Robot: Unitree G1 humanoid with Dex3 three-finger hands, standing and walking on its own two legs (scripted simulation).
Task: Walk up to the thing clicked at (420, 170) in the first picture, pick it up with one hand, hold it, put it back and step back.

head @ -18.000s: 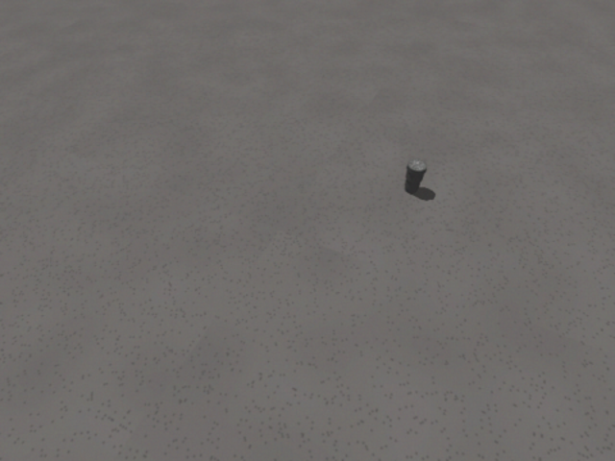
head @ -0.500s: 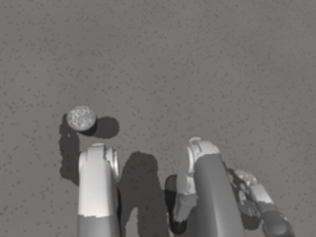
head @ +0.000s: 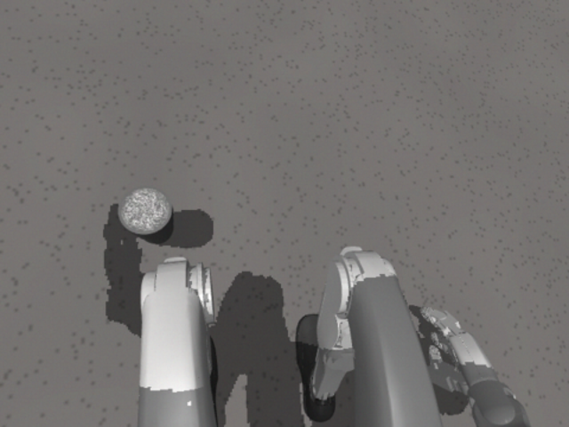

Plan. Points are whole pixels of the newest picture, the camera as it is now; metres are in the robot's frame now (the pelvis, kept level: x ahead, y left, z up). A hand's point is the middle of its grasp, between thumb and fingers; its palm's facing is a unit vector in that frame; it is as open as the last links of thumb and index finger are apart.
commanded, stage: go down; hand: left
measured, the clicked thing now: (152, 221) +0.43 +0.22 -0.29
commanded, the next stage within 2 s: none
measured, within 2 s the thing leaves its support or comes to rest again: neither
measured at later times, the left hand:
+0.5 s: hand out of the picture +0.35 +0.42 +0.02, palm faces +0.12 -0.99 -0.05, open 17.7 cm
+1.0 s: hand out of the picture +0.35 +0.41 +0.02, palm faces +0.10 -0.99 -0.05, open 17.7 cm
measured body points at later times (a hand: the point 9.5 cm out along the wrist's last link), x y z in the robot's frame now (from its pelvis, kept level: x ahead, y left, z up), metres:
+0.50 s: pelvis +0.00 +0.00 +0.00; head +0.20 +0.08 +0.40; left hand +0.34 +0.47 +0.03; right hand +0.19 -0.27 -0.08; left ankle +0.09 +0.11 -0.33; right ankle +0.11 -0.12 -0.33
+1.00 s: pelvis +0.00 +0.00 +0.00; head +0.20 +0.08 +0.40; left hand +0.34 +0.47 +0.03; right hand +0.19 -0.27 -0.08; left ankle +0.09 +0.11 -0.33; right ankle +0.11 -0.12 -0.33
